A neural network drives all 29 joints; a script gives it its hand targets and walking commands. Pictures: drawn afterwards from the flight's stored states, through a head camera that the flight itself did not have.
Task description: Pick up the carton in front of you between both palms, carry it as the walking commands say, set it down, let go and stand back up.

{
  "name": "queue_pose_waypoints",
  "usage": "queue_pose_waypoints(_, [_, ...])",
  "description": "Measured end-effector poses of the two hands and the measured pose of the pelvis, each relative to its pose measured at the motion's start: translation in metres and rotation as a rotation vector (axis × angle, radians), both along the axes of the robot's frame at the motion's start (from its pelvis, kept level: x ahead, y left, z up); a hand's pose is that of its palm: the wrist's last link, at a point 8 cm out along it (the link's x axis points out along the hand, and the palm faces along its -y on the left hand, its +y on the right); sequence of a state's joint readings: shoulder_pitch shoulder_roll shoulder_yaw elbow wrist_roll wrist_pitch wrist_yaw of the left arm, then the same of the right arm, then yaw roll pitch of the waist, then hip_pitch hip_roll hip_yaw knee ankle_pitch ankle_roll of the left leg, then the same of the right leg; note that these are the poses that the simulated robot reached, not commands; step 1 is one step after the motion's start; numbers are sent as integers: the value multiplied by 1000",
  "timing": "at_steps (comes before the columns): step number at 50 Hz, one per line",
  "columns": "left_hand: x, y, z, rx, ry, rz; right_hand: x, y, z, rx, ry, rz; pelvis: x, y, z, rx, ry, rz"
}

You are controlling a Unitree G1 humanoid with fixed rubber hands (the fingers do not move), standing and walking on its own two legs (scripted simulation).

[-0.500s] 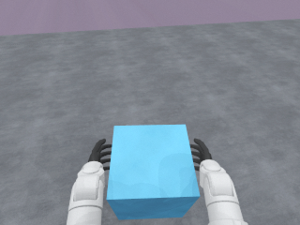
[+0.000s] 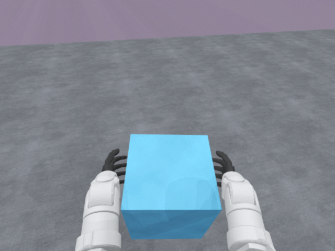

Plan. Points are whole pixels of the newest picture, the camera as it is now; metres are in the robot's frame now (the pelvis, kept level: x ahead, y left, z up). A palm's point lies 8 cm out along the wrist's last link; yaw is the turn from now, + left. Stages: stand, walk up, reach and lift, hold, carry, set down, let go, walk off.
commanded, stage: set down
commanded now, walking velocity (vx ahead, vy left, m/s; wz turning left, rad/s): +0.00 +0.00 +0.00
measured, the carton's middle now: (167, 189) +0.33 +0.00 -0.04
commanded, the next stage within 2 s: none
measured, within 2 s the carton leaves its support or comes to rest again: neither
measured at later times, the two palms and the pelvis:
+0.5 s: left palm (122, 201) +0.35 +0.14 -0.15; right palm (209, 191) +0.39 -0.15 -0.15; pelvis -0.03 -0.04 -0.07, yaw +1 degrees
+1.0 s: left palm (126, 207) +0.39 +0.15 -0.28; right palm (198, 194) +0.45 -0.14 -0.29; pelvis -0.04 -0.04 -0.19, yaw +1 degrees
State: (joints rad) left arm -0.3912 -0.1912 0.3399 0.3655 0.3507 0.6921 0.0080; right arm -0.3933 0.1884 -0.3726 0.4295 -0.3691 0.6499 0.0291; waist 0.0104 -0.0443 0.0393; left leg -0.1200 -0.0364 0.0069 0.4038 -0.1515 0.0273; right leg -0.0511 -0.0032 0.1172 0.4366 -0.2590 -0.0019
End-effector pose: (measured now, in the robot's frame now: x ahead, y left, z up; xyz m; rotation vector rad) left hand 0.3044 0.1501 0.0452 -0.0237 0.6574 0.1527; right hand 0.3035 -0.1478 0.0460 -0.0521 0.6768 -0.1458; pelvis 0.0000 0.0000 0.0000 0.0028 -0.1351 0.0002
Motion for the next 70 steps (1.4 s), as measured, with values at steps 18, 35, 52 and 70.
queue_pose_waypoints(18, [34, -3, -127, 26, 48, 96, 65, -1, -127, -32, 46, 120, -20, -24, -33, -7, 367, 28])
queue_pose_waypoints(35, [73, -5, -232, -8, -14, 176, 116, -1, -238, 61, -6, 116, -29, -45, -116, -4, 773, 17])
queue_pose_waypoints(52, [93, -2, -342, -8, 16, 215, 153, 4, -344, 15, 20, 191, -43, -36, -201, -15, 946, 16])
queue_pose_waypoints(70, [108, -4, -450, 0, 49, 272, 192, 8, -447, -16, 47, 281, -67, -37, -283, 9, 953, 13])
